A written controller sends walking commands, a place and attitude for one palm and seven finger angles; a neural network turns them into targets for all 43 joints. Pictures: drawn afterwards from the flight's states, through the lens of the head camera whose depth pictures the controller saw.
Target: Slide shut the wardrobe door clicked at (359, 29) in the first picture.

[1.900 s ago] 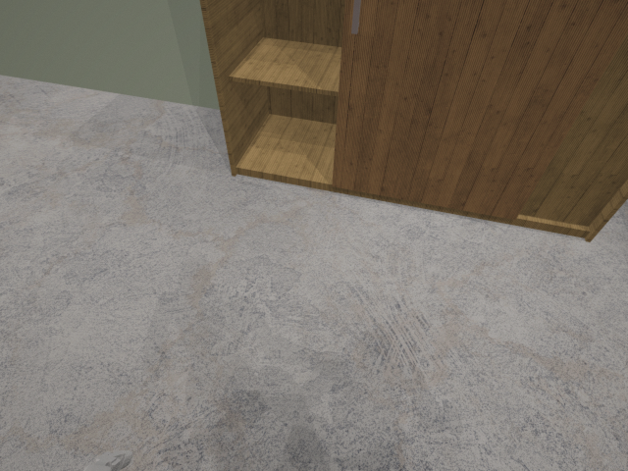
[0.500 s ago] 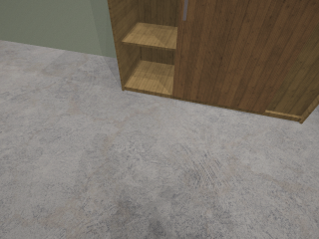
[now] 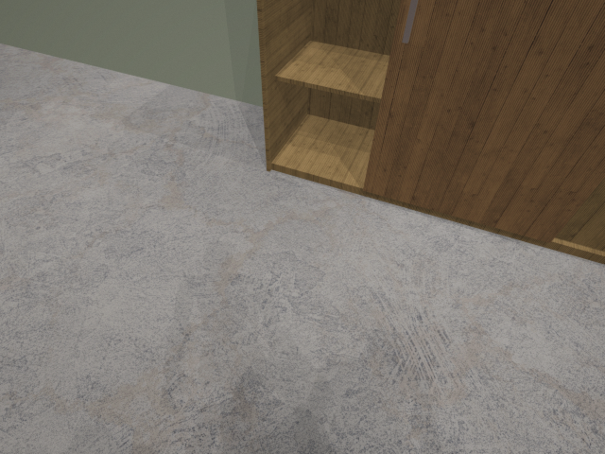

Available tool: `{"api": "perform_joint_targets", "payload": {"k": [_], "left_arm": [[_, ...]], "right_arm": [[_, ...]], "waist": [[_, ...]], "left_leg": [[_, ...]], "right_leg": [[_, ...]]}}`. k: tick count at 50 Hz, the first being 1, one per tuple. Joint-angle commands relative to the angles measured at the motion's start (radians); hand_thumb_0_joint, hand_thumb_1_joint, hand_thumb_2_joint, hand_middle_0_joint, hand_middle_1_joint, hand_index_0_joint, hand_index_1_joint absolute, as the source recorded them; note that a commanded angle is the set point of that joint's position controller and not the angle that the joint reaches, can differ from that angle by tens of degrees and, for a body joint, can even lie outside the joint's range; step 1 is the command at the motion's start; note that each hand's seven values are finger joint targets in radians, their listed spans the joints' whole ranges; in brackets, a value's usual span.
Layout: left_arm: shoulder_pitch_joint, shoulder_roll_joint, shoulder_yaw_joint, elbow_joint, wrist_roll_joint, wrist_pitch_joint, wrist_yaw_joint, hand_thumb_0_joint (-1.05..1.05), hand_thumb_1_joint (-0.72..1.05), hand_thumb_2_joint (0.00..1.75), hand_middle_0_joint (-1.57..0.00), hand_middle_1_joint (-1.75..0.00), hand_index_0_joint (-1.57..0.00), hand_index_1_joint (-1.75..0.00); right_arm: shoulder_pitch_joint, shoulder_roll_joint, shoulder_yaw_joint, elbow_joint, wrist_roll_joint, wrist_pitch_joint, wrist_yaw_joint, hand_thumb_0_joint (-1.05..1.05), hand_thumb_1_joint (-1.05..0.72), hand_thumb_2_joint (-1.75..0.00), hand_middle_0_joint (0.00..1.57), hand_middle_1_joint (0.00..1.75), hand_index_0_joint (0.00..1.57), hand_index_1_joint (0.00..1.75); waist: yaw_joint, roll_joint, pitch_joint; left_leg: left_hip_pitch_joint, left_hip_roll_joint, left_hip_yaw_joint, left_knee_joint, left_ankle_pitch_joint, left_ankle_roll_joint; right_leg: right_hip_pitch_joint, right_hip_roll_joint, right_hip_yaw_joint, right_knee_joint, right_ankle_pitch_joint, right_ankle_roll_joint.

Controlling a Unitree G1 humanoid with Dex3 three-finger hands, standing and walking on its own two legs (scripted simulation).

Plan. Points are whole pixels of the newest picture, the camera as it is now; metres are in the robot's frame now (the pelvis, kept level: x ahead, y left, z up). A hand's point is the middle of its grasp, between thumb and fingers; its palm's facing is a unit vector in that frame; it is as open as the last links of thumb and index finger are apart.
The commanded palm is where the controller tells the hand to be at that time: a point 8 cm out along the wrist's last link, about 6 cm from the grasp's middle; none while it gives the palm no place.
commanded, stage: walk to a spot facing it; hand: right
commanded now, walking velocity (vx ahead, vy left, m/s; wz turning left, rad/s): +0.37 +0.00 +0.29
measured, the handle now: (414, 6) +1.33 -0.28 +0.11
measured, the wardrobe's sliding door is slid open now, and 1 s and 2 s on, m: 0.50 0.50 0.50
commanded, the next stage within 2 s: turn to face it in 1.38 s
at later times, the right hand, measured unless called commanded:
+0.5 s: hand out of the picture +0.18 -0.24 -0.18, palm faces -0.06 +0.98 -0.16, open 7.4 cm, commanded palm none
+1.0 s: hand (359, 245) +0.57 -0.10 -0.15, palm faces -0.35 +0.92 -0.18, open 7.4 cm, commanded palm none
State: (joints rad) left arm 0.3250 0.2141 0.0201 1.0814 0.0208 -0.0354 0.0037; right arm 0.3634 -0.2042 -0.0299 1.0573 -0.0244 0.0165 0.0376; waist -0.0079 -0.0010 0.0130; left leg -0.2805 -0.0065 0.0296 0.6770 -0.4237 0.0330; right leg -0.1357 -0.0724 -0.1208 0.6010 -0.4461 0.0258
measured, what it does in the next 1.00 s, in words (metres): walks ahead, turning left: right foot, then left foot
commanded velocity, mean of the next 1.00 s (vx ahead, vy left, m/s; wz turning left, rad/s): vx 0.37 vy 0.00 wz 0.28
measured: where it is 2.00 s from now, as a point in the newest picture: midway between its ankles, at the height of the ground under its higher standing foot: (282, 314)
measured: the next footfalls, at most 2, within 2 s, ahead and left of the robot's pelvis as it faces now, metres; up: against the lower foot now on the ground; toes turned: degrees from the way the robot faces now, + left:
right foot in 0.40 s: +0.31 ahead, -0.14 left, +0.00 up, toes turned -2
left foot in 0.92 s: +0.46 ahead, +0.15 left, +0.00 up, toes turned +27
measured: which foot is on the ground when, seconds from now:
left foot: down 0.00-0.40, up 0.42-0.90, down 0.92-1.00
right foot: down 0.00-0.02, up 0.04-0.38, down 0.40-0.92, up 0.94-1.00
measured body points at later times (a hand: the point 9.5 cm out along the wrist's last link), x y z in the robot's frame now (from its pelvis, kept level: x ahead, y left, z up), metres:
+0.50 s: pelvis +0.20 -0.05 +0.00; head +0.21 -0.08 +0.45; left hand +0.27 +0.18 -0.13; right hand +0.18 -0.29 -0.17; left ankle +0.07 +0.06 -0.63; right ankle +0.27 -0.13 -0.72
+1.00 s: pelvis +0.39 +0.02 +0.00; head +0.42 +0.04 +0.45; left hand +0.22 +0.18 -0.15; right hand +0.59 -0.15 -0.14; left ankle +0.43 +0.13 -0.72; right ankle +0.31 -0.13 -0.65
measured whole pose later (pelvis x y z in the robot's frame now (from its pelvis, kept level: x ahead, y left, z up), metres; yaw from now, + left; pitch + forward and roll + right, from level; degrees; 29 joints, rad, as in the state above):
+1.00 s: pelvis +0.39 +0.02 +0.00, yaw +19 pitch -1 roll +0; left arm 0.45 0.13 0.04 1.15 0.01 -0.03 0.00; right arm 0.11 -0.18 -0.06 0.96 -0.02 -0.05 0.02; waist 0.05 -0.01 0.09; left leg -0.39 0.03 0.15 0.65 -0.24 0.07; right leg -0.23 -0.15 -0.17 1.07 -0.48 0.02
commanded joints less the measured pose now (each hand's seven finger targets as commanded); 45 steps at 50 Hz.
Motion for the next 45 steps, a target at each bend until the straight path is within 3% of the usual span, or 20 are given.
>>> {"api": "perform_joint_targets", "payload": {"k": [1, 2, 3, 5, 8, 15, 17, 18, 19, 20, 21, 23, 25, 27, 31, 34, 39, 41, 43, 45], "left_arm": [[-0.146, 0.083, 0.02, -0.132, -0.011, -0.033, 0.0, 0.0, 0.9, 0.9, -0.2, -0.3, -0.2, -0.3], [-0.226, 0.119, 0.027, -0.152, -0.007, -0.037, 0.002, 0.0, 0.9, 0.9, -0.2, -0.3, -0.2, -0.3], [-0.254, 0.088, 0.031, -0.152, -0.006, -0.037, -0.001, 0.0, 0.9, 0.9, -0.2, -0.3, -0.2, -0.3], [-0.213, 0.059, 0.034, -0.124, 0.002, -0.029, -0.008, 0.0, 0.9, 0.9, -0.2, -0.3, -0.2, -0.3], [-0.17, 0.028, 0.038, -0.122, -0.001, -0.008, -0.019, 0.0, 0.9, 0.9, -0.2, -0.3, -0.2, -0.3], [-0.229, 0.002, 0.04, -0.162, -0.011, -0.023, -0.037, 0.0, 0.9, 0.9, -0.2, -0.3, -0.2, -0.3], [-0.071, 0.034, 0.05, -0.12, -0.005, -0.033, -0.021, 0.0, 0.9, 0.9, -0.2, -0.3, -0.2, -0.3], [0.079, 0.085, 0.062, -0.073, 0.001, -0.038, -0.007, 0.0, 0.9, 0.9, -0.2, -0.3, -0.2, -0.3], [0.205, 0.197, 0.088, -0.047, 0.019, -0.042, 0.007, 0.0, 0.9, 0.9, -0.2, -0.3, -0.2, -0.3], [0.272, 0.254, 0.094, -0.045, 0.01, -0.035, 0.008, 0.0, 0.9, 0.9, -0.2, -0.3, -0.2, -0.3], [0.169, 0.217, 0.084, -0.053, 0.005, -0.031, 0.012, 0.0, 0.9, 0.9, -0.2, -0.3, -0.2, -0.3], [0.02, 0.087, 0.056, -0.092, 0.005, -0.038, 0.012, 0.0, 0.9, 0.9, -0.2, -0.3, -0.2, -0.3], [-0.018, 0.035, 0.043, -0.081, 0.006, -0.053, 0.016, 0.0, 0.9, 0.9, -0.2, -0.3, -0.2, -0.3], [-0.025, 0.033, 0.044, -0.077, 0.004, -0.062, 0.016, 0.0, 0.9, 0.9, -0.2, -0.3, -0.2, -0.3], [0.018, 0.048, 0.051, -0.069, 0.003, -0.069, 0.015, 0.0, 0.9, 0.9, -0.2, -0.3, -0.2, -0.3], [0.071, 0.064, 0.054, -0.052, 0.002, -0.068, 0.015, 0.0, 0.9, 0.9, -0.2, -0.3, -0.2, -0.3], [0.154, 0.079, 0.052, -0.016, 0.011, -0.055, 0.014, 0.0, 0.9, 0.9, -0.2, -0.3, -0.2, -0.3], [0.165, 0.083, 0.049, -0.006, 0.016, -0.048, 0.013, 0.0, 0.9, 0.9, -0.2, -0.3, -0.2, -0.3], [0.153, 0.097, 0.051, -0.002, 0.015, -0.043, 0.014, 0.0, 0.9, 0.9, -0.2, -0.3, -0.2, -0.3], [0.135, 0.094, 0.046, -0.006, 0.002, -0.039, 0.006, 0.0, 0.9, 0.9, -0.2, -0.3, -0.2, -0.3]], "right_arm": [[0.315, -0.237, -0.069, 0.019, 0.002, -0.077, -0.034, 0.0, -0.9, -0.9, 0.2, 0.3, 0.2, 0.3], [0.343, -0.214, -0.056, 0.032, 0.013, -0.079, -0.048, 0.0, -0.9, -0.9, 0.2, 0.3, 0.2, 0.3], [0.292, -0.183, -0.049, 0.026, 0.005, -0.078, -0.052, 0.0, -0.9, -0.9, 0.2, 0.3, 0.2, 0.3], [0.196, -0.133, -0.037, -0.001, 0.0, -0.08, -0.06, 0.0, -0.9, -0.9, 0.2, 0.3, 0.2, 0.3], [0.147, -0.109, -0.033, -0.005, -0.005, -0.093, -0.062, 0.0, -0.9, -0.9, 0.2, 0.3, 0.2, 0.3], [0.12, -0.118, -0.043, 0.018, -0.005, -0.092, -0.064, 0.0, -0.9, -0.9, 0.2, 0.3, 0.2, 0.3], [0.078, -0.132, -0.052, 0.011, 0.003, -0.091, -0.062, 0.0, -0.9, -0.9, 0.2, 0.3, 0.2, 0.3], [0.08, -0.112, -0.052, 0.008, 0.006, -0.09, -0.059, 0.0, -0.9, -0.9, 0.2, 0.3, 0.2, 0.3], [0.147, -0.05, -0.052, -0.006, 0.017, -0.083, -0.049, 0.0, -0.9, -0.9, 0.2, 0.3, 0.2, 0.3], [0.126, -0.016, -0.039, -0.041, 0.017, -0.086, -0.042, 0.0, -0.9, -0.9, 0.2, 0.3, 0.2, 0.3], [0.092, -0.02, -0.039, -0.049, 0.01, -0.083, -0.047, 0.0, -0.9, -0.9, 0.2, 0.3, 0.2, 0.3], [-0.012, -0.017, -0.043, -0.056, -0.004, -0.069, -0.03, 0.0, -0.9, -0.9, 0.2, 0.3, 0.2, 0.3], [0.03, 0.008, -0.042, -0.039, -0.011, -0.047, -0.019, 0.0, -0.9, -0.9, 0.2, 0.3, 0.2, 0.3], [0.044, 0.023, -0.044, -0.043, -0.014, -0.025, -0.016, 0.0, -0.9, -0.9, 0.2, 0.3, 0.2, 0.3], [-0.05, 0.013, -0.052, -0.094, -0.016, -0.012, -0.005, 0.0, -0.9, -0.9, 0.2, 0.3, 0.2, 0.3], [-0.164, 0.005, -0.048, -0.132, -0.016, -0.013, 0.001, 0.0, -0.9, -0.9, 0.2, 0.3, 0.2, 0.3], [-0.318, 0.006, -0.04, -0.176, -0.011, -0.021, 0.002, 0.0, -0.9, -0.9, 0.2, 0.3, 0.2, 0.3], [-0.334, 0.002, -0.04, -0.183, -0.01, -0.028, 0.001, 0.0, -0.9, -0.9, 0.2, 0.3, 0.2, 0.3], [-0.275, -0.014, -0.042, -0.164, -0.01, -0.038, 0.0, 0.0, -0.9, -0.9, 0.2, 0.3, 0.2, 0.3], [-0.025, -0.079, -0.061, -0.081, -0.014, -0.056, -0.011, 0.0, -0.9, -0.9, 0.2, 0.3, 0.2, 0.3]], "waist": [[-0.146, 0.4, 0.017], [-0.158, 0.251, 0.047], [-0.125, 0.136, 0.103], [-0.062, 0.036, 0.113], [-0.012, 0.095, 0.092], [-0.007, 0.142, 0.103], [0.072, 0.109, 0.04], [0.126, 0.031, -0.044], [0.148, -0.216, -0.183], [0.14, -0.326, -0.194], [0.111, -0.243, -0.137], [0.056, -0.133, 0.089], [-0.002, -0.095, 0.091], [-0.024, -0.092, 0.071], [-0.016, -0.075, 0.09], [0.019, -0.06, 0.095], [0.071, -0.077, 0.114], [0.069, -0.092, 0.116], [0.035, -0.096, 0.069], [-0.084, -0.003, -0.07]], "left_leg": [[0.43, 0.357, -0.576, -0.419, 0.274, 0.155], [0.384, 0.375, -0.644, -0.429, 0.346, 0.21], [0.346, 0.368, -0.597, -0.419, 0.362, 0.243], [0.269, 0.32, -0.452, -0.417, 0.335, 0.218], [0.186, 0.258, -0.312, -0.446, 0.382, 0.18], [0.124, 0.192, -0.195, -0.425, 0.462, 0.113], [0.096, 0.154, -0.147, -0.252, 0.595, 0.09], [0.041, 0.118, -0.131, -0.042, 0.59, 0.069], [-0.147, 0.007, -0.046, 0.272, 0.26, 0.031], [-0.261, -0.066, -0.029, 0.562, -0.139, 0.017], [-0.324, -0.008, -0.079, 0.678, -0.111, 0.03], [-0.372, 0.087, -0.068, 0.699, 0.06, 0.021], [-0.3, 0.113, -0.059, 0.628, 0.113, 0.01], [-0.275, 0.122, -0.04, 0.569, 0.166, -0.005], [-0.354, 0.143, -0.027, 0.416, 0.262, -0.031], [-0.388, 0.149, 0.009, 0.247, 0.288, -0.042], [-0.338, 0.116, 0.07, 0.051, 0.245, -0.026], [-0.289, 0.097, 0.082, -0.001, 0.207, -0.009], [-0.168, 0.054, 0.126, -0.064, 0.167, 0.016], [0.245, 0.021, 0.125, -0.161, 0.23, 0.058]], "right_leg": [[-0.58, 0.037, -0.062, 0.504, -0.083, -0.018], [-0.62, -0.003, 0.072, 0.579, -0.098, -0.028], [-0.66, -0.027, 0.085, 0.625, -0.045, -0.022], [-0.622, -0.063, 0.092, 0.582, 0.042, -0.009], [-0.543, -0.058, 0.058, 0.462, 0.127, 0.014], [-0.299, 0.002, -0.008, 0.109, 0.234, -0.018], [-0.074, 0.04, -0.021, -0.007, 0.286, -0.032], [0.129, 0.012, 0.021, -0.048, 0.28, -0.044], [0.357, -0.232, 0.336, -0.115, 0.199, -0.112], [0.326, -0.406, 0.631, -0.314, 0.113, -0.187], [0.211, -0.438, 0.638, -0.389, -0.098, -0.204], [-0.072, -0.357, 0.475, -0.439, -0.156, -0.175], [-0.165, -0.299, 0.291, -0.429, -0.017, -0.148], [-0.195, -0.26, 0.154, -0.442, 0.075, -0.143], [-0.107, -0.255, 0.083, -0.475, 0.167, -0.166], [0.012, -0.255, 0.036, -0.462, 0.251, -0.171], [0.109, -0.27, -0.028, -0.41, 0.41, -0.162], [0.121, -0.281, -0.042, -0.372, 0.464, -0.153], [0.145, -0.274, -0.085, -0.251, 0.658, -0.135], [-0.02, -0.203, -0.158, 0.106, 0.751, -0.076]]}}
